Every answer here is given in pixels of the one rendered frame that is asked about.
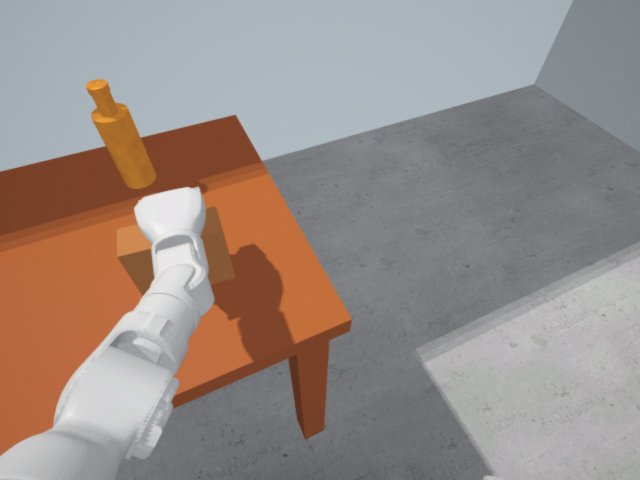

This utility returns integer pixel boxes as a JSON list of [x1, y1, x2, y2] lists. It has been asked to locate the sponge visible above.
[[117, 206, 235, 296]]

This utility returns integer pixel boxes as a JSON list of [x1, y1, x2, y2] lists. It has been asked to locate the left robot hand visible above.
[[134, 187, 206, 244]]

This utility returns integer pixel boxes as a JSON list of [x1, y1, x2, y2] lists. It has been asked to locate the table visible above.
[[0, 115, 352, 456]]

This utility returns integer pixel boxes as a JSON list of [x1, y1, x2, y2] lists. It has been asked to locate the left robot forearm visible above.
[[53, 230, 214, 427]]

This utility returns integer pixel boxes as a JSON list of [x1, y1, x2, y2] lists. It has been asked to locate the left robot upper arm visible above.
[[0, 346, 180, 480]]

